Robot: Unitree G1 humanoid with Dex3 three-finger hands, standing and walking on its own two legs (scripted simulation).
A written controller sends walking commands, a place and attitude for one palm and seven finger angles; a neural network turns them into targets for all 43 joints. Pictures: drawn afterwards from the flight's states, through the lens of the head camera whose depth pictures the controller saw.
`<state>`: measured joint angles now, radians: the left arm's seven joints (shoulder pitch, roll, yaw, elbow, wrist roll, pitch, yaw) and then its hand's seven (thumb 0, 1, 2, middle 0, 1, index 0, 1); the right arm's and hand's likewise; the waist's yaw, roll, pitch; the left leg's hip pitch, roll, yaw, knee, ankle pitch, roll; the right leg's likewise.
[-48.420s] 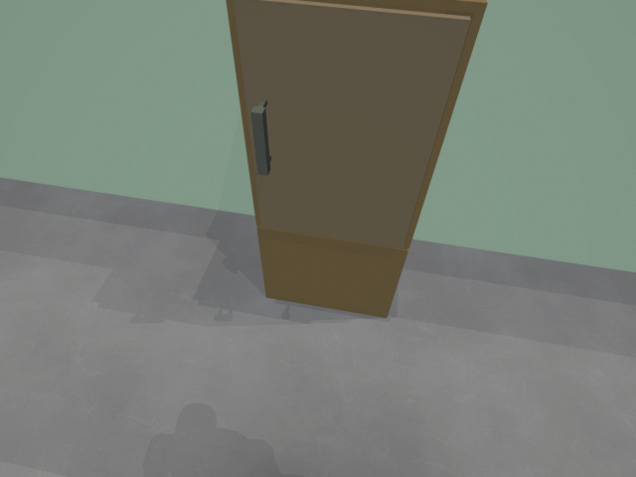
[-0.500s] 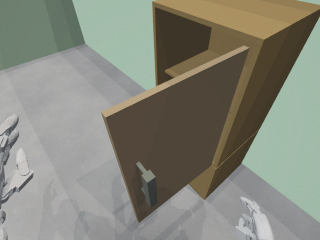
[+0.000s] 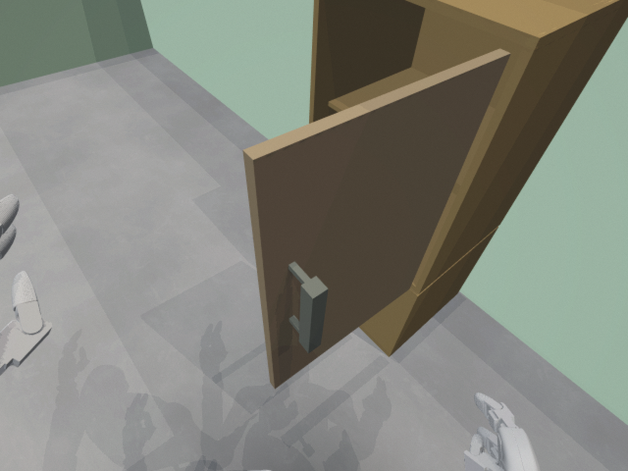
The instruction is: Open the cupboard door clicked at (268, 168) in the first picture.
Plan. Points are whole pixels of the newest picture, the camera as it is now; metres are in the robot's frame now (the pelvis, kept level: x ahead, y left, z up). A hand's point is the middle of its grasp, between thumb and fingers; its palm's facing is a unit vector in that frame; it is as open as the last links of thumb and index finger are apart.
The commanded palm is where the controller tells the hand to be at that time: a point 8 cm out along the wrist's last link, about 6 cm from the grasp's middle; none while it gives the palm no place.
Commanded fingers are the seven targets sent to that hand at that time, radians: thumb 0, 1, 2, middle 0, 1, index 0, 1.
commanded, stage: step back with the hand held close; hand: left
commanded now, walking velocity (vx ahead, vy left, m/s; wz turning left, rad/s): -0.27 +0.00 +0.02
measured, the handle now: (303, 308) +0.34 +0.04 -0.01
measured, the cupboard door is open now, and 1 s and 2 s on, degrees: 87 87 87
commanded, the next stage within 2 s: stop stepping back and stand still in 0.66 s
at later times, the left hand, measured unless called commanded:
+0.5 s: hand out of the picture +0.14 +0.28 +0.17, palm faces +0.40 -0.76 -0.52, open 7.4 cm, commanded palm +0.07 +0.31 +0.19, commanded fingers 0.00 0.90 0.90 -0.20 -0.30 -0.20 -0.30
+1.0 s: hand out of the picture +0.07 +0.25 +0.19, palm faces +0.28 -0.85 -0.45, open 7.4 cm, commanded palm -0.01 +0.29 +0.19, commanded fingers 0.00 0.90 0.90 -0.20 -0.30 -0.20 -0.30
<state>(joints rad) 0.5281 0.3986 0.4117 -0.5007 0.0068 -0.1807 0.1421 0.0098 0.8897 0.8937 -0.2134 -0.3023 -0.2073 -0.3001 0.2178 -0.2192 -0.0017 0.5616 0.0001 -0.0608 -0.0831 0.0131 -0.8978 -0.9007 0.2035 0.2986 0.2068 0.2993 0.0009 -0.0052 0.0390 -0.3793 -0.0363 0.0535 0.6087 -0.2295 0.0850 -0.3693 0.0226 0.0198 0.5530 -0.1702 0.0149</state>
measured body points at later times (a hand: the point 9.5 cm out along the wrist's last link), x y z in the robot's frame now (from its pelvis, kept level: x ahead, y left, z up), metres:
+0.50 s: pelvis -0.06 +0.01 +0.00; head -0.04 +0.05 +0.45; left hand +0.12 +0.32 +0.20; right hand +0.12 -0.23 -0.06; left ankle +0.07 +0.07 -0.73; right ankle -0.07 -0.13 -0.68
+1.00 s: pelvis -0.18 +0.01 +0.01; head -0.18 +0.05 +0.45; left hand +0.05 +0.29 +0.21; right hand -0.06 -0.24 -0.07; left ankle +0.00 +0.07 -0.72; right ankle -0.23 -0.07 -0.70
